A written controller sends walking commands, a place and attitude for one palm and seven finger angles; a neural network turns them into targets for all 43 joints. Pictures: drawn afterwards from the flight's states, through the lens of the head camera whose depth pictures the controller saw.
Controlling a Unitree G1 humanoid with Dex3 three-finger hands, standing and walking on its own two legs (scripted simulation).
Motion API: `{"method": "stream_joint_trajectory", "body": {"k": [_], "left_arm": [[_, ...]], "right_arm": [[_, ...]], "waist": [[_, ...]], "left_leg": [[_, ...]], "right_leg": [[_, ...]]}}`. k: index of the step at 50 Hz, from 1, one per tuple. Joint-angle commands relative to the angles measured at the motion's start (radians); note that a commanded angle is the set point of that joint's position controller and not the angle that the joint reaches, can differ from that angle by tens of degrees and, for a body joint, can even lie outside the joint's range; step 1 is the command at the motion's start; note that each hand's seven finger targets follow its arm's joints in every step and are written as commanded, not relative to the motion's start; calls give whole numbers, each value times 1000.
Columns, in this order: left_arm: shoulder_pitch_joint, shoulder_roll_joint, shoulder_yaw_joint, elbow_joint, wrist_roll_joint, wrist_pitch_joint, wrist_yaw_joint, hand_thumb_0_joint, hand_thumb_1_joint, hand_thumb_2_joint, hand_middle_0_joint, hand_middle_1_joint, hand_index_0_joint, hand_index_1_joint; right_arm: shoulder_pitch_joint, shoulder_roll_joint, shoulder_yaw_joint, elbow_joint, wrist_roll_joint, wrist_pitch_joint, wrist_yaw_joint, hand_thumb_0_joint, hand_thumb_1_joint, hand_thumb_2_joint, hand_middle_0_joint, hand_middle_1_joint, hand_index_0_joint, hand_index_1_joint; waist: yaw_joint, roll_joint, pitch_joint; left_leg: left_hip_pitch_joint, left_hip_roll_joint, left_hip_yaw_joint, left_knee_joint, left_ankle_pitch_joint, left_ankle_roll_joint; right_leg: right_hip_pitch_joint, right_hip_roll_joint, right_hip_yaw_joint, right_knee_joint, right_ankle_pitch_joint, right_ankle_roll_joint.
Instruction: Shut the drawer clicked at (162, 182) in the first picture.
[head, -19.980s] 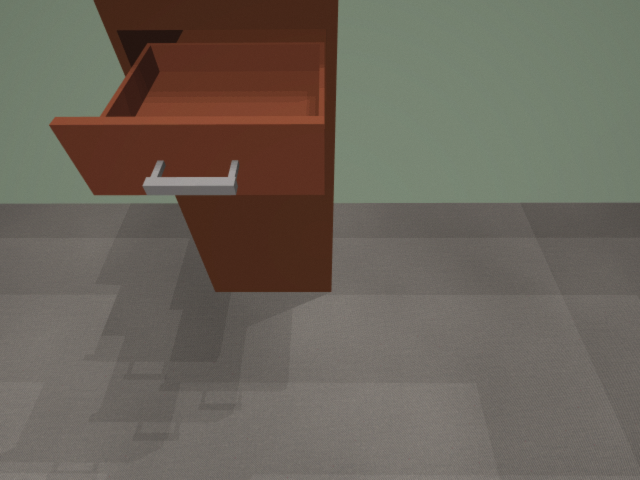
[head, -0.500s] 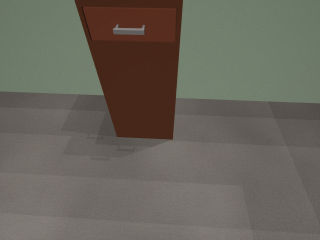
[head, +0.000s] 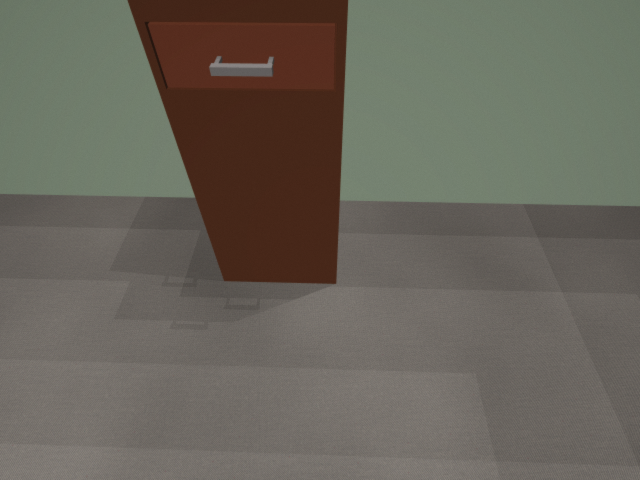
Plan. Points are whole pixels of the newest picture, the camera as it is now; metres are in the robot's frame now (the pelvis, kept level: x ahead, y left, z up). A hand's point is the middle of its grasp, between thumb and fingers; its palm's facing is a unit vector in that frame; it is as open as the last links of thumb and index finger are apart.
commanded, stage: look to check the result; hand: left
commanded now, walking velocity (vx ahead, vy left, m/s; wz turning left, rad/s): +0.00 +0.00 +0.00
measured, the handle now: (243, 65) +0.88 +0.21 +0.09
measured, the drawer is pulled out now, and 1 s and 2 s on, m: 0.00 0.00 0.00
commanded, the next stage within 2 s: stand and wait in 0.54 s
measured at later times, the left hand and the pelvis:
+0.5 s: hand out of the picture +0.02 +0.16 -0.17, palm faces +0.02 -0.98 -0.20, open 7.3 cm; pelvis +0.01 -0.01 +0.00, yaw +0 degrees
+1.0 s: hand out of the picture +0.04 +0.16 -0.17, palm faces +0.01 -0.98 -0.21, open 7.4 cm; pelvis +0.02 -0.02 +0.00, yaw +0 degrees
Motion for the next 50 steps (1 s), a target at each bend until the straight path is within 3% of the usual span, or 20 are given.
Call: {"method": "stream_joint_trajectory", "body": {"k": [1, 13, 21, 24, 36, 50], "left_arm": [[61, 118, 22, -21, 3, -13, 10, 0, 900, 900, -200, -300, -200, -300], [43, 125, 21, -15, 1, -15, 9, 0, 900, 900, -200, -300, -200, -300], [33, 134, 23, -18, 1, -19, 10, 0, 900, 900, -200, -300, -200, -300], [23, 135, 23, -18, 0, -18, 9, 0, 900, 900, -200, -300, -200, -300], [21, 151, 26, -23, 0, -23, 10, 0, 900, 900, -200, -300, -200, -300], [3, 162, 25, -25, -2, -24, 8, 0, 900, 900, -200, -300, -200, -300]], "right_arm": [[76, -93, -15, -17, 3, -8, -8, 0, -900, -900, 200, 300, 200, 300], [48, -103, -12, -8, 1, -6, -9, 0, -900, -900, 200, 300, 200, 300], [31, -117, -14, -11, 3, -9, -11, 0, -900, -900, 200, 300, 200, 300], [26, -114, -12, -6, 2, -9, -11, 0, -900, -900, 200, 300, 200, 300], [10, -134, -16, -9, 3, -11, -12, 0, -900, -900, 200, 300, 200, 300], [0, -146, -13, -6, 2, -10, -12, 0, -900, -900, 200, 300, 200, 300]], "waist": [[3, -10, 35], [0, -17, 36], [0, -4, 2], [0, -9, 21], [2, -26, -7], [-1, -15, 13]], "left_leg": [[-11, 99, -87, -78, 39, 26], [10, 98, -76, -75, 59, 16], [41, 108, -74, -72, 120, 14], [29, 109, -74, -83, 108, 13], [62, 112, -68, -78, 138, 11], [55, 114, -65, -92, 111, 7]], "right_leg": [[-21, -95, 98, -98, 5, -33], [-10, -103, 103, -121, 17, -33], [18, -102, 99, -104, 118, -33], [22, -104, 95, -110, 112, -32], [39, -106, 100, -112, 173, -31], [40, -106, 111, -129, 153, -33]]}}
